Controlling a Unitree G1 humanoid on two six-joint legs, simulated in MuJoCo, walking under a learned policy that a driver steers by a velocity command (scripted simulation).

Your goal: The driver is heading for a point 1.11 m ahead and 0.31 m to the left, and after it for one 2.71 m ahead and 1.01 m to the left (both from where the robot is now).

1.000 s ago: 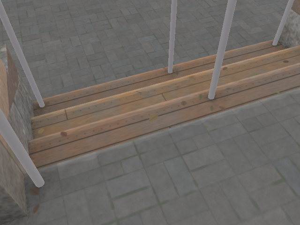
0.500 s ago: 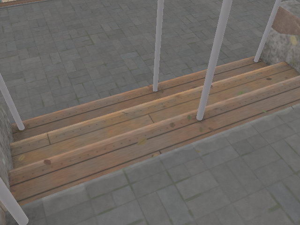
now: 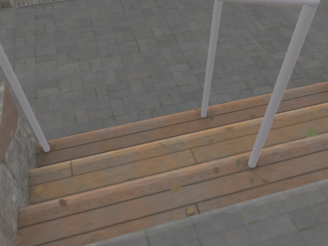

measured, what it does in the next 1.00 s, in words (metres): walks ahead, turning left: left foot, then right foot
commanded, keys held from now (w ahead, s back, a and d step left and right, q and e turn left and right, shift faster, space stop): w+q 0.66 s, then w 0.34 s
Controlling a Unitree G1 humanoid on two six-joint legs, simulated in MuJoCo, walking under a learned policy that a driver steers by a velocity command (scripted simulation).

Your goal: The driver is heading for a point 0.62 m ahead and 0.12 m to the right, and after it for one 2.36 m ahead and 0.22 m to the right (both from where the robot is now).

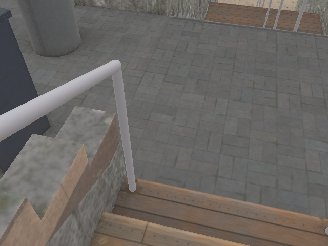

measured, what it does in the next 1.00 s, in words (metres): goes down, turning right: left foot 0.15 m lower, then right foot 0.15 m lower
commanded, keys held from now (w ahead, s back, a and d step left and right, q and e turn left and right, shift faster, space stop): w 0.20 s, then w+e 0.52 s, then e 0.22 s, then q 0.06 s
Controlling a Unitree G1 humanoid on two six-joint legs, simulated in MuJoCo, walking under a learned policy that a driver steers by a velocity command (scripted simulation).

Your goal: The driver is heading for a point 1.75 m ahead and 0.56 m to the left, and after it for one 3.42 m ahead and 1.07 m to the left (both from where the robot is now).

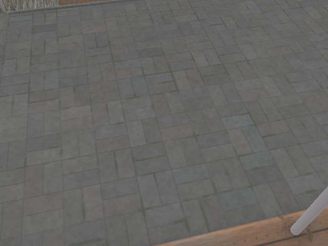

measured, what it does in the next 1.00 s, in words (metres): steps on the spot, turning left: left foot, then left foot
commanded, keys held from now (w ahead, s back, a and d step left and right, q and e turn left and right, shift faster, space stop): q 0.78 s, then no key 0.22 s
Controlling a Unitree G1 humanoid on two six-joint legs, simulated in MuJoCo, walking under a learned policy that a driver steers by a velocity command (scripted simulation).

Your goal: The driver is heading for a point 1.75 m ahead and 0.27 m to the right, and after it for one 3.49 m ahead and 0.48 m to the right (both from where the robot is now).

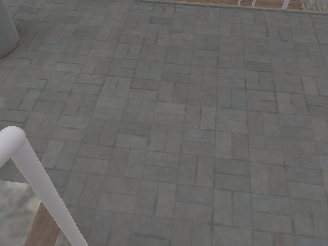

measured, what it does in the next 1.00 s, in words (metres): steps on the spot: right foot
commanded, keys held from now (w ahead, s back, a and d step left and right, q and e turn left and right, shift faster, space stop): no key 0.70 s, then w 0.30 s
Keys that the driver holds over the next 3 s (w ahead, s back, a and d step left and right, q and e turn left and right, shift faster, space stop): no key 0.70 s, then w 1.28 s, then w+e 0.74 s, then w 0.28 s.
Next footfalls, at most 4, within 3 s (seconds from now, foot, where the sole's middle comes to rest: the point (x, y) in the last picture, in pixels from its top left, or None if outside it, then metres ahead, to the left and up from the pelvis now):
0.08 right None -0.01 -0.14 -0.77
1.04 left None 0.11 0.11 -0.77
1.40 right None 0.35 -0.09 -0.92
1.94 left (132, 213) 0.74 0.17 -1.07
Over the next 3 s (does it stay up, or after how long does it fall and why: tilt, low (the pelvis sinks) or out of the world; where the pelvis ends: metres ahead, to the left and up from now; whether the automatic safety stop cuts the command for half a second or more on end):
stays up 1.21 -0.10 -0.31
